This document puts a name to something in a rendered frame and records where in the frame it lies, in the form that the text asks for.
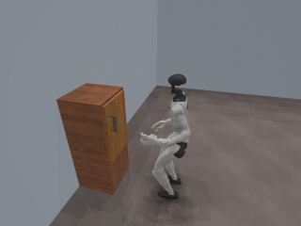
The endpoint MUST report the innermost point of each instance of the right robot forearm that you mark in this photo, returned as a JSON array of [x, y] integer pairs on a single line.
[[168, 121]]

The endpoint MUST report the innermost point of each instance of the robot right hand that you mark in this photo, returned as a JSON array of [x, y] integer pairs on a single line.
[[162, 123]]

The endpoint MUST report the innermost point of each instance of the left robot upper arm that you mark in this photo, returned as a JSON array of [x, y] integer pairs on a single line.
[[178, 112]]

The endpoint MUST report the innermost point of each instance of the cupboard door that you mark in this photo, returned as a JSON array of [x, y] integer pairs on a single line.
[[115, 140]]

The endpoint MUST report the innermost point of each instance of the handle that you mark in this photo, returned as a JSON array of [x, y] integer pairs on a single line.
[[115, 128]]

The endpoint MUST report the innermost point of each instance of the robot right thigh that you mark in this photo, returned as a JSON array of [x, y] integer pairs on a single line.
[[171, 135]]

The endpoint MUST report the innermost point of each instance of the robot left hand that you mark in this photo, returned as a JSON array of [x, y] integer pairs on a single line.
[[152, 140]]

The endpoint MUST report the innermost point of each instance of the robot torso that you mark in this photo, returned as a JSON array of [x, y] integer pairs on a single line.
[[175, 125]]

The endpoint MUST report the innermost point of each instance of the left robot forearm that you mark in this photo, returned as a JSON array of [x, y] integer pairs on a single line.
[[178, 138]]

